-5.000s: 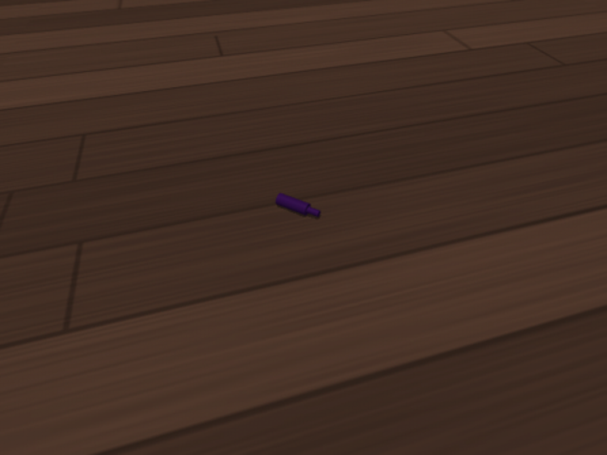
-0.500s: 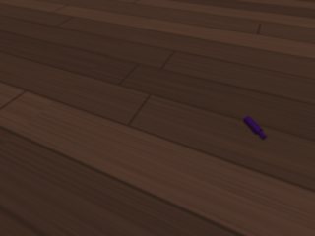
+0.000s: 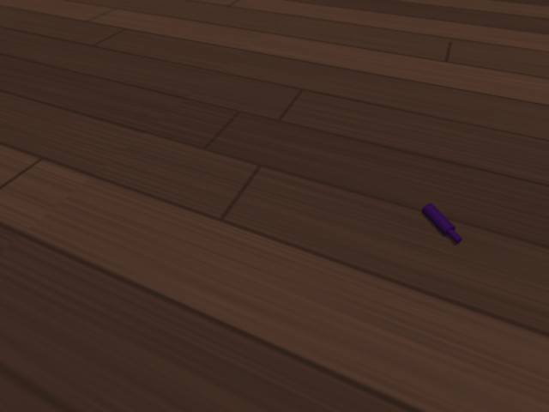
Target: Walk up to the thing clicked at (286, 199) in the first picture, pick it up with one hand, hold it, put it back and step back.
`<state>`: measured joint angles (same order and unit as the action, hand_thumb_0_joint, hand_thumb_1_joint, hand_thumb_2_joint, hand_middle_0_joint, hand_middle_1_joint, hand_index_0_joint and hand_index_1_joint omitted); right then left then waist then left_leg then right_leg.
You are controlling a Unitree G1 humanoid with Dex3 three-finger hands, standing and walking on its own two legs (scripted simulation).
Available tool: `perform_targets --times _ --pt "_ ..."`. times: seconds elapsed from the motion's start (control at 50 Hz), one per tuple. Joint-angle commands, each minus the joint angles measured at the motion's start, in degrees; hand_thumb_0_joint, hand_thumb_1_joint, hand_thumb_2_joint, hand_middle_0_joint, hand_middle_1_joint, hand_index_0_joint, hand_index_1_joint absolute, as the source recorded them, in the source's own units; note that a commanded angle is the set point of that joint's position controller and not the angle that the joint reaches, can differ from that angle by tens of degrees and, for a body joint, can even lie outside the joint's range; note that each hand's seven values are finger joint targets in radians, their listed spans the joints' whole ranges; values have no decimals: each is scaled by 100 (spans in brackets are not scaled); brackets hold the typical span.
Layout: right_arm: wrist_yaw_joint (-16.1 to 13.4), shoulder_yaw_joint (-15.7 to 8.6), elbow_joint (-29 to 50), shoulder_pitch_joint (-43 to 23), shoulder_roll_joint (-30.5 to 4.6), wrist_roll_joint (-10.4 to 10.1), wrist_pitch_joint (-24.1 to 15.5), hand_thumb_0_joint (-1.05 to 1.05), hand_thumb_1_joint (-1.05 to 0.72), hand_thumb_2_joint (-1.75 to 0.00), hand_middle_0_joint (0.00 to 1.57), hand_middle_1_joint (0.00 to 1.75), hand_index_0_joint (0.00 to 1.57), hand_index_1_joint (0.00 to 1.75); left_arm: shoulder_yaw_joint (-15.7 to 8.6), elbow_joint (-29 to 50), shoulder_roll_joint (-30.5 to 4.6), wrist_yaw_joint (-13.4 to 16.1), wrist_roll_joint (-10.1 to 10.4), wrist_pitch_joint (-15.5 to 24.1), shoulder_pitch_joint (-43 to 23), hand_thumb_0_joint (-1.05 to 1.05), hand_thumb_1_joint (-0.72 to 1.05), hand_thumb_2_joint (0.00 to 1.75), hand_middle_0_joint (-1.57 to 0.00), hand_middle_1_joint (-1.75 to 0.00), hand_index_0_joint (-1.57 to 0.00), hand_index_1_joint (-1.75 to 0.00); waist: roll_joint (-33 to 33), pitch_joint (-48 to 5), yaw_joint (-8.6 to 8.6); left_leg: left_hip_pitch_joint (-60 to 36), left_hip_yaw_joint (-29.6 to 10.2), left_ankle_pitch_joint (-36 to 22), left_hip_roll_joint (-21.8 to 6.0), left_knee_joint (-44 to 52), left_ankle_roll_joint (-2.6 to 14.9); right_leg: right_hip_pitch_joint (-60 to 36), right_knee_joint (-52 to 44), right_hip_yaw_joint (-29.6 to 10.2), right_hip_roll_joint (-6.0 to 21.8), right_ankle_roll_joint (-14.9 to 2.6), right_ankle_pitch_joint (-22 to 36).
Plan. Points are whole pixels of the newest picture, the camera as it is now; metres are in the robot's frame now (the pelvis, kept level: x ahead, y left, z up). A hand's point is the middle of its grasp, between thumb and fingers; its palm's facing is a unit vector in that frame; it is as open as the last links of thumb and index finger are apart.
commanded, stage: stand
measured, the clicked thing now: (442, 223) +1.11 -0.72 -0.75
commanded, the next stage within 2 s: walk up in 0.48 s
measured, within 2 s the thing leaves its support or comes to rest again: neither
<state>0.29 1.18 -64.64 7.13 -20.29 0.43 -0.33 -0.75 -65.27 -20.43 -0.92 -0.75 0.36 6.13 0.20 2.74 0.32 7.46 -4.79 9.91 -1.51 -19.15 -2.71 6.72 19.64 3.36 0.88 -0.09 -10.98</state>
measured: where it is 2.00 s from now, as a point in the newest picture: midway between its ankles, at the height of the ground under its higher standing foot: outside the picture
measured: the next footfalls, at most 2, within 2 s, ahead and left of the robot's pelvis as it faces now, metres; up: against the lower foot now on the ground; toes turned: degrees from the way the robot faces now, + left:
right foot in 0.94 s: -0.04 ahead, -0.11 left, +0.00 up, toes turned -25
left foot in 1.28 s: +0.09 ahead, +0.12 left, +0.00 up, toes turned -28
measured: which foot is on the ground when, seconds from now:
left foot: down 0.00-0.96, up 0.98-1.00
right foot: down 0.00-0.66, up 0.68-0.92, down 0.94-1.00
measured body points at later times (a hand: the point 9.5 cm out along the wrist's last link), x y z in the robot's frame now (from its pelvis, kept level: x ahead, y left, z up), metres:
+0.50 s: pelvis +0.00 +0.00 +0.00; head +0.01 +0.00 +0.45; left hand +0.07 +0.31 -0.13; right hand +0.08 -0.30 -0.13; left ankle +0.01 +0.15 -0.75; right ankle +0.00 -0.12 -0.75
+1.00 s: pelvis -0.02 +0.01 -0.03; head +0.02 -0.02 +0.42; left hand +0.15 +0.29 -0.14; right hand -0.03 -0.33 -0.15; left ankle +0.00 +0.15 -0.73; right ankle -0.03 -0.10 -0.75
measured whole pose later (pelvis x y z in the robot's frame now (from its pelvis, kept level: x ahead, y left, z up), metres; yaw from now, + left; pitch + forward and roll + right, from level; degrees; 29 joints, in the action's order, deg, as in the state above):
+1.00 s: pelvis -0.02 +0.01 -0.03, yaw -16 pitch -3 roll -1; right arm 1.1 -4.5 -49.2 10.0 -23.6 0.9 2.5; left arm -3.8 -50.7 -22.3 -1.2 -2.0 0.2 12.0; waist 2.8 9.5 -1.4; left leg 17.0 3.2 27.1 -6.4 -47.6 -0.4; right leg 16.0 37.4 1.4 -1.9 -1.8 -18.0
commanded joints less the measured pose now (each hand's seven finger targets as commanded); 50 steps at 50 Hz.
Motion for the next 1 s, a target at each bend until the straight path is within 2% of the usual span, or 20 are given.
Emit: perform_targets --times 0.0,0.16,0.44,0.46,0.56,0.58,0.6,0.62,0.64,0.66,0.68,0.72,0.76,0.82,0.86,0.9,0.92,0.94,0.96,0.98 --pt "-99 -223 322 -178 -1198 6 -103 0 -90 -90 20 30 20 30 -221 336 -1241 106 35 99 -204 0 90 90 -20 -30 -20 -30 29 -296 7 200 -307 -642 -470 293 284 -187 -408 -574 685 -97 269" --pt "-111 -231 342 -200 -1241 2 -113 0 -90 -90 20 30 20 30 -218 342 -1231 116 27 112 -169 0 90 90 -20 -30 -20 -30 54 -452 20 81 -300 -1047 -525 203 329 -335 -313 -547 703 -86 754" --pt "-111 -239 362 -208 -1229 12 -109 0 -90 -90 20 30 20 30 -210 350 -1239 111 20 93 -135 0 90 90 -20 -30 -20 -30 69 -348 20 110 -300 -783 -501 292 301 -203 -352 -553 680 -102 420" --pt "-82 -572 664 -504 -1651 4 -84 0 -90 -90 20 30 20 30 -395 616 -1524 98 36 53 47 0 90 90 -20 -30 -20 -30 -19 -190 -29 -176 296 -95 -231 -513 398 541 -177 -1197 795 -229 1110" --pt "-33 -639 907 -89 -1251 -23 3 0 -90 -90 20 30 20 30 -567 1131 -1701 138 -23 43 -73 0 90 90 -20 -30 -20 -30 -1107 -411 -104 335 419 1113 121 -1555 392 760 141 -2054 1364 -942 1553" --pt "-21 -668 955 36 -1249 -16 -3 0 -90 -90 20 30 20 30 -536 1249 -1622 129 -30 24 -81 0 90 90 -20 -30 -20 -30 -1066 -453 -171 126 347 1081 76 -1503 460 1026 352 -2006 1290 -910 1618" --pt "-20 -694 979 199 -1272 7 -26 0 -90 -90 20 30 20 30 -496 1334 -1476 123 -20 0 -122 0 90 90 -20 -30 -20 -30 -845 -493 -277 -21 146 431 -163 -1002 546 1185 713 -1759 1000 -707 1504" --pt "-32 -776 1045 214 -1491 55 -56 0 -90 -90 20 30 20 30 -445 1426 -1249 128 20 -25 -110 0 90 90 -20 -30 -20 -30 -166 -504 -278 -90 -443 -72 -740 -343 714 1394 1417 -1297 448 -395 1017" --pt "-30 -887 1152 31 -1781 55 -58 0 -90 -90 20 30 20 30 -396 1433 -1066 141 46 -73 20 0 90 90 -20 -30 -20 -30 596 -463 -224 -277 -1120 -259 -1478 69 1129 1829 2281 -621 -292 -170 -166" --pt "-24 -952 1311 -24 -1838 88 -62 0 -90 -90 20 30 20 30 -448 1476 -1159 189 -11 -123 162 0 90 90 -20 -30 -20 -30 1042 -370 -253 17 -1504 -808 -2221 254 1686 1893 3435 -543 -307 -70 -2040" --pt "-18 -1003 1413 43 -1806 139 -75 0 -90 -90 20 30 20 30 -459 1517 -1230 188 -32 -156 291 0 90 90 -20 -30 -20 -30 942 -230 -187 224 -1545 -987 -2373 279 1856 1967 3984 -793 -92 -92 -2127" --pt "-55 -933 1628 -169 -1600 185 -101 0 -90 -90 20 30 20 30 -487 1517 -1209 120 65 -165 611 0 90 90 -20 -30 -20 -30 792 -87 -7 0 -667 -1447 -1853 -64 1608 2081 3989 -913 16 -155 -1936" --pt "-60 -948 1720 -122 -1661 204 -117 0 -90 -90 20 30 20 30 -491 1599 -1180 8 61 -151 616 0 90 90 -20 -30 -20 -30 987 -36 -83 -186 -218 -1214 -1555 -146 1418 2063 3243 -666 92 -111 -1645" --pt "-15 -951 1867 179 -1711 183 -66 0 -90 -90 20 30 20 30 -510 1783 -1121 -60 -13 -84 552 0 90 90 -20 -30 -20 -30 1200 -207 -246 -380 142 -2008 -1421 -596 1334 1566 2339 -130 -49 -38 -1505" --pt "12 -963 1992 164 -1719 143 12 0 -90 -90 20 30 20 30 -534 1750 -1126 -18 -38 -56 812 0 90 90 -20 -30 -20 -30 1180 -365 -175 -189 220 -1966 -1438 -1020 1291 1051 1821 54 -218 -70 -1247" --pt "22 -938 2113 42 -1652 67 99 0 -90 -90 20 30 20 30 -579 1653 -1142 38 -71 0 1148 0 90 90 -20 -30 -20 -30 925 -385 61 388 513 -1221 -1240 -1609 1050 281 896 195 -360 -195 -436" --pt "33 -853 2175 90 -1391 23 130 0 -90 -90 20 30 20 30 -684 1597 -1438 94 -94 68 1486 0 90 90 -20 -30 -20 -30 76 -486 266 932 684 -340 -958 -2557 803 -363 266 -592 66 -319 -178" --pt "60 -670 2397 90 -896 -4 129 0 -90 -90 20 30 20 30 -833 1744 -2011 155 -167 169 1497 0 90 90 -20 -30 -20 -30 -1631 -361 263 2334 982 1946 -18 -3886 389 -783 -218 -3105 1539 -886 607" --pt "-43 -735 2371 -126 -1213 13 212 0 -90 -90 20 30 20 30 -797 1936 -2226 150 -141 184 1250 0 90 90 -20 -30 -20 -30 -1146 -398 325 2193 320 2846 -37 -4325 323 -20 -205 -4016 2212 -1802 588" --pt "-68 -775 2220 17 -1344 -3 227 0 -90 -90 20 30 20 30 -783 2019 -1990 157 -49 166 1041 0 90 90 -20 -30 -20 -30 -780 -226 198 2128 103 2656 -179 -4608 279 160 -55 -3557 2065 -1870 809"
